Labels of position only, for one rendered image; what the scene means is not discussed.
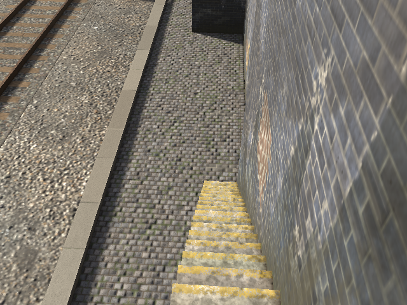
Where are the stairs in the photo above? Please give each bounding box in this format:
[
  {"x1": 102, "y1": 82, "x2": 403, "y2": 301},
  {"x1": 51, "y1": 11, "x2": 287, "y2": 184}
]
[{"x1": 170, "y1": 180, "x2": 281, "y2": 305}]

